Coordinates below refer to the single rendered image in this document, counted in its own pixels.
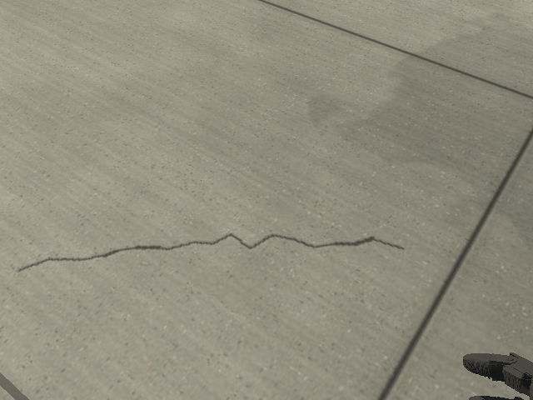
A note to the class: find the robot right hand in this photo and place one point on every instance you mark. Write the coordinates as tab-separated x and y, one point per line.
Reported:
514	370

